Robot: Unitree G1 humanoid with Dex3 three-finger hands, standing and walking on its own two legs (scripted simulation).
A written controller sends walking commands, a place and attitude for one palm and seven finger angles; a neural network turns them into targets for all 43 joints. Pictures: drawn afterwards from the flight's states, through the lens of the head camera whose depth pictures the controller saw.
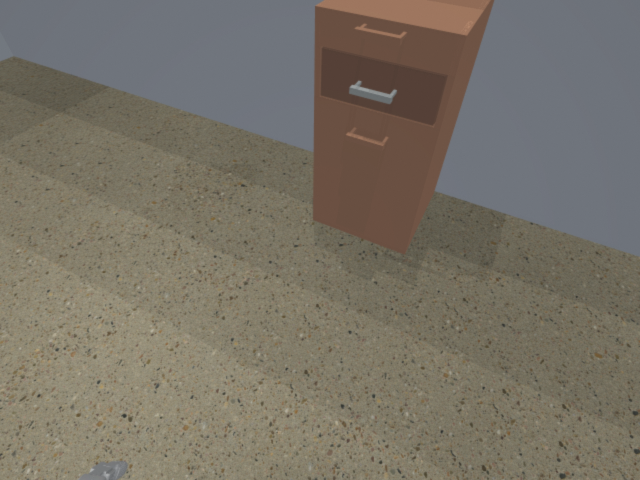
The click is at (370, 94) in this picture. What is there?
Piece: drawer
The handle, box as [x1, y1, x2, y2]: [349, 81, 396, 103]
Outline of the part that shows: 349,87 349,93 387,103 390,103 392,97 396,92 396,90 393,90 390,94 359,87 358,86 361,81 358,81 354,85 351,85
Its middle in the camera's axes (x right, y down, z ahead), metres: +0.16 -0.45 +1.17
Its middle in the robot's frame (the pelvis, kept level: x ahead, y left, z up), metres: +1.18 -0.10 -0.08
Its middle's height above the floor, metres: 0.69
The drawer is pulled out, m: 0.00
